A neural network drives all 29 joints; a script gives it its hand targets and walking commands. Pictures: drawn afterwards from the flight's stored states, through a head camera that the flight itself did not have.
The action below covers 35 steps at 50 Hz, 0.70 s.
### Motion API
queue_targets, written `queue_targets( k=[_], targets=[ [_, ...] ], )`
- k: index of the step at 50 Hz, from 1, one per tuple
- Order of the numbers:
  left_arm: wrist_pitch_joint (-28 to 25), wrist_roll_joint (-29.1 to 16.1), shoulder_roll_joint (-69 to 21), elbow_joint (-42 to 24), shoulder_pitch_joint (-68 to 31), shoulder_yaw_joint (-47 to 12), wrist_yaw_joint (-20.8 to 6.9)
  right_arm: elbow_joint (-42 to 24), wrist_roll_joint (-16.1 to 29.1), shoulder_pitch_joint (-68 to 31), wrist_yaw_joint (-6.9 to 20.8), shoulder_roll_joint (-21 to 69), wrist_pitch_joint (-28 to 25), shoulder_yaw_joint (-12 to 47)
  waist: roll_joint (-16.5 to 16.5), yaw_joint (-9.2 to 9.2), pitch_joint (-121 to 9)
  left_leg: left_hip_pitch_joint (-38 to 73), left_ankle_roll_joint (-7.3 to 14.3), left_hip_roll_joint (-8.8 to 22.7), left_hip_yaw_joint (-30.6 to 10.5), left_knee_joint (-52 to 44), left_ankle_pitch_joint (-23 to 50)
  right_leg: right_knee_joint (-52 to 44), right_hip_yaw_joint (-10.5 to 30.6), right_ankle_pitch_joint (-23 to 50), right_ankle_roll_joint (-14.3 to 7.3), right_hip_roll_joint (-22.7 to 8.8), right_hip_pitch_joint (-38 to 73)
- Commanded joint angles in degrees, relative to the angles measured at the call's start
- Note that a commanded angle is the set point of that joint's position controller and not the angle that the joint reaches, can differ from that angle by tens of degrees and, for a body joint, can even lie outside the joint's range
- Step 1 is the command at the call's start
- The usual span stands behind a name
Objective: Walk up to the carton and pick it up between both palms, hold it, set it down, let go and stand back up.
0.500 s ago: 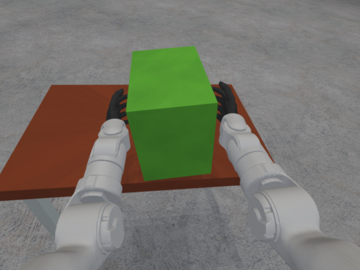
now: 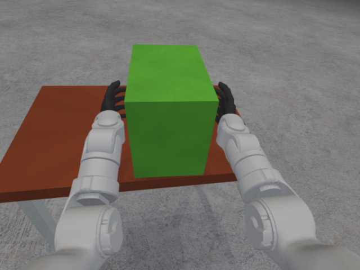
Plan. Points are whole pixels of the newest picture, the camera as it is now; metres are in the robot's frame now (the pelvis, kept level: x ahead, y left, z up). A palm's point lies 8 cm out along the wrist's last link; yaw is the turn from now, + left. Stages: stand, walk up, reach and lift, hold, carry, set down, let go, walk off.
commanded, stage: reach and lift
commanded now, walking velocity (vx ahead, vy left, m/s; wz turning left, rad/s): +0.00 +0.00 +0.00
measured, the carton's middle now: (167, 107) +0.46 +0.03 +0.15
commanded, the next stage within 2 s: hold in 1.16 s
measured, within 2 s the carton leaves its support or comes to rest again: neither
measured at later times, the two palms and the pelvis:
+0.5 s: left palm (111, 103) +0.40 +0.15 +0.20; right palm (233, 110) +0.39 -0.11 +0.20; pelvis +0.00 +0.01 +0.00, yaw -2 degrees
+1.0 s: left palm (117, 95) +0.40 +0.14 +0.22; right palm (240, 100) +0.39 -0.12 +0.23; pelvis +0.02 +0.00 +0.00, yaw -1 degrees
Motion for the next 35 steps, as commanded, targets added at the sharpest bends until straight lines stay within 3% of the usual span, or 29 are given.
queue_targets(
  k=[1,3,4,5,6,8,9,10,11,12,13,14,15,17,18,19,20,21,22,23,24,25,26,28,29,31,33,34,35],
  targets=[
    [-2.51,-6.56,-44.04,-13.72,-57.38,-24.53,-7.64,-18.12,3.52,-51.8,4.98,34.57,-0.01,16.83,10.35,-2.88,-32.45,27.5,-1.04,-3.2,-2.9,-0.8,3.78,-4.31,1.96,9.2,4.3,0.71,-7.05],
    [-1.22,-5.48,-44.31,-14.28,-54.77,-23.84,-7.86,-19.7,5.06,-53.0,4.84,34.52,0.33,17.82,11.73,-0.86,-33.09,28.62,-1.33,-3.03,-2.61,-0.44,4.66,-3.83,1.93,9.17,3.96,0.96,-6.48],
    [-0.93,-7.01,-44.55,-15.29,-55.83,-25.32,-7.98,-20.51,5.57,-53.41,4.54,34.68,0.71,18.72,11.4,-2.24,-34.33,28.79,-1.12,-3.01,-2.87,-0.6,5.74,-3.78,2.41,10.17,3.91,0.78,-6.11],
    [-0.48,-7.45,-44.96,-17.59,-54.2,-25.49,-7.71,-24.71,7.6,-54.46,4.21,35.68,0.72,21.79,11.24,-0.19,-38.46,30.59,-1.53,-3.01,-3.08,1.19,11.46,-3.36,2.31,15.34,4.18,1.33,-4.46],
    [-0.34,-7.74,-44.84,-16.52,-54.43,-25.55,-7.87,-24.08,8.48,-53.06,3.77,35.44,1.53,21.81,11.05,-1.62,-35.18,29.96,-1.46,-3.56,-2.79,1.04,10.55,-3.66,2.72,14.33,4.39,1.24,-5.37],
    [0.48,-6.84,-43.99,-18.5,-53.29,-25.39,-7.98,-25.1,9.39,-53.39,3.37,35.78,2.2,23.31,10.58,-0.45,-34.25,30.33,-1.44,-3.06,-2.94,1.41,12.04,-3.26,2.32,15.36,4.64,1.57,-5.19],
    [0.77,-7.49,-44.8,-22.64,-55.07,-26.78,-7.9,-25.64,9.77,-51.45,3.03,36.08,2.83,24.1,11.55,-1.26,-36.08,32.27,-2.02,-2.92,-3.1,1.68,14.66,-2.72,2.12,17.06,4.59,2.04,-4.3],
    [1.9,-7.08,-44.84,-20.37,-51.33,-26.24,-7.87,-26.88,11.02,-51.35,2.83,34.94,3.08,24.48,11.38,-0.37,-34.01,31.8,-1.95,-2.8,-3.29,1.41,14.24,-3.28,2.81,15.88,4.14,1.84,-4.53],
    [2.23,-6.74,-44.98,-18.13,-52.28,-25.51,-8.36,-24.78,10.11,-51.78,2.69,34.69,3.97,23.42,11.15,-1.36,-30.51,30.13,-1.64,-2.97,-2.99,0.35,8.97,-3.86,2.6,11.03,4.09,1.9,-6.26],
    [2.79,-6.07,-44.91,-17.5,-51.35,-24.84,-8.55,-25.54,9.99,-51.87,3.02,34.6,4.45,23.63,9.83,-0.43,-29.32,29.73,-1.6,-2.67,-3.2,-0.2,8.65,-4.08,2.26,9.76,3.97,1.96,-6.53],
    [2.98,-6.78,-44.75,-18.8,-51.77,-26.67,-8.63,-24.86,9.28,-50.85,2.9,34.03,4.6,23.2,9.95,-1.88,-29.28,29.72,-2.05,-2.58,-3.15,-0.29,9.22,-4.21,2.51,10.47,3.78,1.88,-6.55],
    [2.44,-7.37,-44.02,-20.71,-55.23,-25.82,-8.42,-23.82,9.91,-52.09,3.12,34.88,4.85,23.42,9.42,-0.72,-28.67,28.05,-1.76,-2.27,-3.58,-0.85,7.1,-3.68,2.57,8.67,3.84,1.87,-6.51],
    [2.77,-6.81,-44.5,-18.61,-53.91,-25.94,-8.32,-22.64,9.51,-51.44,3.17,33.86,5.15,22.31,9.97,-1.71,-26.95,28.02,-2.2,-2.16,-3.36,-1.39,4.94,-4.22,2.27,6.37,3.74,1.94,-8.05],
    [3.19,-6.96,-43.89,-19.0,-55.13,-26.21,-8.53,-25.83,9.94,-54.75,2.96,34.44,5.25,23.58,8.61,-1.27,-26.76,27.39,-1.74,-2.82,-2.59,-1.15,4.63,-4.27,2.71,6.37,4.46,1.86,-6.69],
    [3.17,-7.13,-43.44,-17.7,-56.06,-25.14,-8.58,-23.48,9.76,-53.98,2.99,35.35,5.9,22.79,7.8,-1.31,-26.44,26.64,-0.91,-3.0,-2.69,-1.69,2.51,-4.35,2.51,4.74,4.49,1.56,-7.63],
    [3.01,-8.41,-45.32,-19.41,-56.96,-26.23,-8.28,-25.47,10.06,-56.08,2.97,35.42,5.36,23.08,7.2,-0.8,-29.03,27.35,-1.22,-2.42,-3.19,-1.39,3.21,-4.1,2.04,5.22,4.28,1.98,-7.24],
    [3.61,-7.21,-45.17,-17.18,-53.88,-25.24,-8.29,-25.46,9.77,-53.54,2.57,35.34,5.92,22.98,7.05,-1.16,-26.86,27.21,-1.23,-2.47,-2.75,-1.26,4.41,-4.72,2.46,5.96,4.12,2.15,-7.65],
    [3.6,-7.38,-45.04,-16.92,-54.55,-25.11,-8.46,-24.15,9.79,-52.86,2.57,35.92,6.23,23.09,8.2,-0.96,-26.99,27.82,-1.17,-2.56,-2.83,-1.5,5.43,-4.9,2.37,6.9,4.13,2.05,-7.78],
    [3.71,-8.64,-46.27,-17.16,-54.91,-27.16,-8.61,-24.95,9.79,-54.03,2.42,35.82,6.16,22.7,9.17,-2.41,-28.26,27.44,-1.34,-2.58,-3.09,-0.86,5.95,-4.46,2.8,7.68,3.68,1.86,-7.39],
    [3.67,-8.1,-45.08,-17.07,-56.94,-25.36,-8.53,-23.99,10.42,-56.0,2.44,36.27,6.46,22.65,7.77,-1.36,-27.74,26.8,-0.9,-2.62,-2.8,-1.1,4.66,-4.41,2.85,6.55,3.97,2.0,-7.27],
    [3.51,-8.23,-45.96,-21.15,-55.94,-27.41,-8.32,-27.23,11.91,-54.42,2.1,36.26,6.38,24.77,8.59,-1.61,-30.56,28.82,-1.5,-2.86,-2.82,-0.33,8.09,-4.16,2.79,9.89,4.53,2.31,-5.76],
    [2.73,-10.3,-45.65,-22.48,-60.35,-28.44,-7.9,-26.45,12.29,-55.36,2.06,37.4,6.53,24.75,9.69,-1.69,-32.79,29.25,-1.61,-2.72,-3.5,0.74,8.38,-3.8,2.52,10.24,4.39,2.31,-7.52],
    [2.59,-11.36,-46.92,-23.23,-60.66,-30.32,-7.52,-29.01,12.49,-56.36,1.75,37.73,5.97,24.95,9.99,-2.97,-34.48,30.19,-1.98,-2.88,-3.5,1.28,9.32,-3.84,2.36,11.32,4.59,2.46,-7.77],
    [2.8,-11.53,-46.87,-22.23,-58.55,-30.5,-7.18,-29.18,13.09,-54.13,1.26,38.26,7.05,24.99,10.93,-2.71,-35.86,30.95,-2.38,-3.13,-4.1,2.37,10.97,-4.07,2.74,11.9,4.59,2.73,-8.62],
    [3.02,-11.62,-46.44,-22.48,-58.62,-30.76,-7.21,-29.72,13.16,-53.03,1.17,38.64,7.93,25.95,10.03,-3.41,-34.03,30.31,-2.25,-3.14,-4.03,1.86,10.83,-4.07,2.85,11.74,4.73,2.51,-8.22],
    [3.29,-10.74,-45.13,-21.99,-58.3,-28.34,-7.62,-27.4,13.18,-51.59,0.69,38.39,9.32,25.88,8.86,-2.64,-32.0,29.79,-1.81,-2.94,-4.51,0.86,8.11,-4.5,2.64,10.38,4.84,2.58,-8.0],
    [4.52,-8.44,-42.54,-17.43,-56.87,-25.2,-8.35,-25.34,12.85,-52.06,1.01,37.6,10.21,25.38,8.52,-1.03,-27.05,25.65,-0.54,-3.62,-3.29,-1.16,1.86,-5.08,3.49,5.11,5.0,1.8,-8.96],
    [4.0,-9.27,-43.97,-19.36,-58.66,-27.4,-8.3,-25.07,12.21,-52.93,1.07,38.0,9.96,24.26,10.48,-1.96,-28.09,25.73,-0.99,-3.61,-2.86,-1.01,2.81,-4.92,3.62,6.22,4.74,1.52,-9.11],
    [4.31,-10.22,-43.09,-18.96,-60.04,-26.79,-8.57,-26.96,12.45,-54.96,0.81,37.95,10.14,24.6,8.93,-1.9,-28.78,24.88,-0.74,-3.79,-3.24,-1.15,1.52,-4.8,3.87,5.81,5.14,1.62,-7.83]
  ],
)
